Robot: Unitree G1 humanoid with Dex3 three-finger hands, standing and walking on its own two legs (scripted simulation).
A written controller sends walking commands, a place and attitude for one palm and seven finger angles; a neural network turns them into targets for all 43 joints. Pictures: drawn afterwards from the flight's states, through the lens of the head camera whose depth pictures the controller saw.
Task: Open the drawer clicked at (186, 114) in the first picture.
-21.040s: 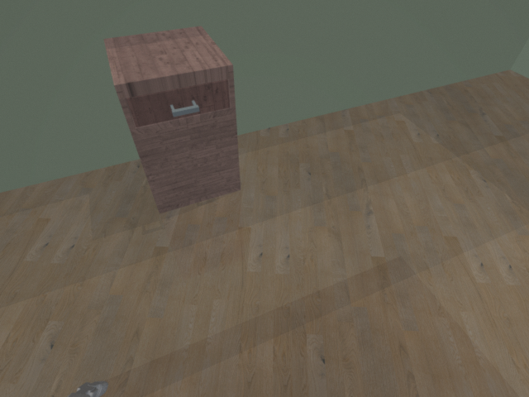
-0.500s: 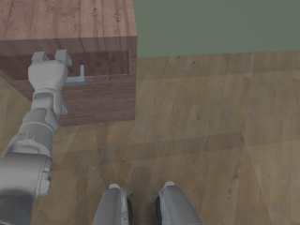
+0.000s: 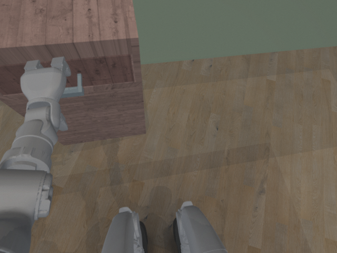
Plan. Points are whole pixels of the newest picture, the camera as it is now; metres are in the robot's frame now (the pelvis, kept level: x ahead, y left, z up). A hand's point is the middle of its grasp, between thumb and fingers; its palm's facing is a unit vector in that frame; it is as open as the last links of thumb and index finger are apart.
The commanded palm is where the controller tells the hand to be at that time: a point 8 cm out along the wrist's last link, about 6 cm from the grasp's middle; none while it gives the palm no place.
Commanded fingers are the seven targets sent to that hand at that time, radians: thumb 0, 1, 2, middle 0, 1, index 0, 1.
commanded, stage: re-aim the fingers above the handle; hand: left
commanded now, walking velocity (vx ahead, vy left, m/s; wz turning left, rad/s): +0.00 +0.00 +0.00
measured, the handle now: (63, 86) +0.56 +0.24 -0.08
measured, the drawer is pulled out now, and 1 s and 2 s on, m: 0.00 0.00 0.00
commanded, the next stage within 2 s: lower the fingers behind the handle in 1.32 s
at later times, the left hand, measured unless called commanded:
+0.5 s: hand (58, 94) +0.51 +0.23 -0.04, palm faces -0.09 -0.05 -0.99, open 13.8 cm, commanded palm +0.50 +0.21 +0.02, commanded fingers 0.00 -0.50 0.30 -0.30 -1.20 -0.30 -1.20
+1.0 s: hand (63, 92) +0.51 +0.22 -0.03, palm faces -0.06 -0.07 -1.00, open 13.8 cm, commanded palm +0.50 +0.21 +0.02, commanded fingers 0.00 -0.50 0.30 -0.30 -1.20 -0.30 -1.20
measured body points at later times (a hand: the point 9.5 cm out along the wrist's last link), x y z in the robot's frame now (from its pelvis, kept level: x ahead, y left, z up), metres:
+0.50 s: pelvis +0.01 +0.00 +0.00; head +0.18 +0.02 +0.42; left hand +0.51 +0.23 +0.02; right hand +0.03 -0.27 -0.12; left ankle +0.03 +0.08 -0.62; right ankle +0.03 -0.12 -0.62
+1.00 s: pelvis +0.01 +0.01 +0.01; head +0.17 +0.03 +0.43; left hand +0.51 +0.22 +0.02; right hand +0.02 -0.27 -0.11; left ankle +0.03 +0.08 -0.62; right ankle +0.03 -0.12 -0.62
